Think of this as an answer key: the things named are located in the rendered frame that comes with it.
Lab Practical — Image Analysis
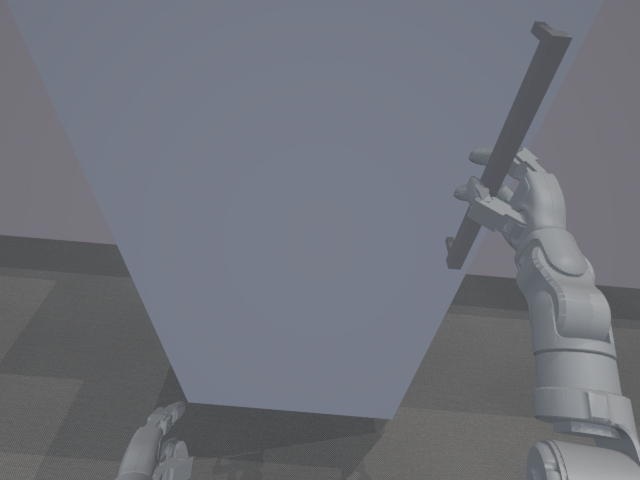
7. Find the right robot upper arm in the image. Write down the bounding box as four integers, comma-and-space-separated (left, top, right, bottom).
526, 439, 640, 480

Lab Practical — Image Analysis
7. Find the robot left hand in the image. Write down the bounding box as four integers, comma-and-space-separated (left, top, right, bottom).
117, 401, 193, 480

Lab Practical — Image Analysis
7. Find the fridge door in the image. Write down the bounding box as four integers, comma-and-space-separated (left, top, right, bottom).
6, 0, 604, 419

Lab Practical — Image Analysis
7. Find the robot right hand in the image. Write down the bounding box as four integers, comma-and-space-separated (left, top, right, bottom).
454, 144, 566, 252

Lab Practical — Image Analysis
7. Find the right robot forearm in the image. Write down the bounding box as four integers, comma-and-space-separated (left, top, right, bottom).
514, 228, 640, 466

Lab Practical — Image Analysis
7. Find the handle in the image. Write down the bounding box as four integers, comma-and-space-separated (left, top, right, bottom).
445, 21, 573, 270

